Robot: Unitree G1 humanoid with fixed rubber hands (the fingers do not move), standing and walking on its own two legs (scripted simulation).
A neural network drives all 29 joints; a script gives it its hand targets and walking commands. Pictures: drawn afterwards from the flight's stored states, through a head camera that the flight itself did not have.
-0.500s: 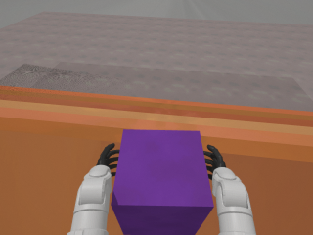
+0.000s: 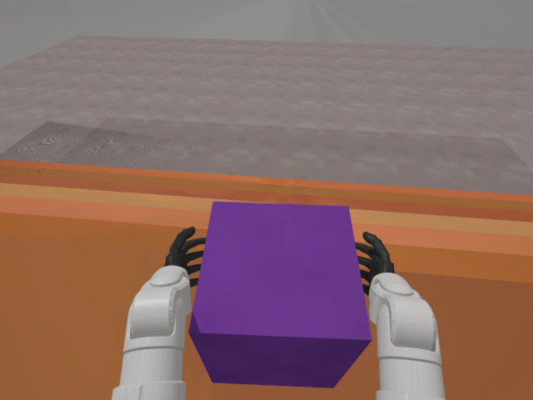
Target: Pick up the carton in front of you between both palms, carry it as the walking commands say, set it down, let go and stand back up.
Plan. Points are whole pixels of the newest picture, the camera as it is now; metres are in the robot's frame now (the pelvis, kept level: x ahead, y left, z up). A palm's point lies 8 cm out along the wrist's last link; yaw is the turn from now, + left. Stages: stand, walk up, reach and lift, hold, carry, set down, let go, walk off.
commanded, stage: carry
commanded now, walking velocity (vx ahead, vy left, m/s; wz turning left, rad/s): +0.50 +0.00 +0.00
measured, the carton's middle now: (276, 299) +0.30 +0.00 +0.02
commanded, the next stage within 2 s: none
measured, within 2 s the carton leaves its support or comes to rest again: neither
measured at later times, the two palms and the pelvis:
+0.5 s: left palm (218, 195) +0.49 +0.11 +0.09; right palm (373, 203) +0.48 -0.19 +0.09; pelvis +0.25 -0.02 -0.01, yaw -1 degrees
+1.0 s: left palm (228, 121) +0.84 +0.13 +0.08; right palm (335, 120) +0.83 -0.17 +0.09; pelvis +0.56 -0.01 -0.03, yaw -2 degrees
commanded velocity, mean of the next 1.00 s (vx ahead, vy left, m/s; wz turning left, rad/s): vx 0.50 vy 0.00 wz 0.00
